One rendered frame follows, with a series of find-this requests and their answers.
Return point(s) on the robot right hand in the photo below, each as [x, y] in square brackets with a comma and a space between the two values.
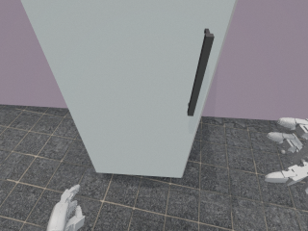
[299, 171]

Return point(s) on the handle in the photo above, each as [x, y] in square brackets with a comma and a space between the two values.
[200, 71]

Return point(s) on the robot left hand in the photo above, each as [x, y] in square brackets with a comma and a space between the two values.
[60, 216]

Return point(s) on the fridge door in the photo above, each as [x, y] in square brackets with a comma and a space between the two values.
[126, 70]

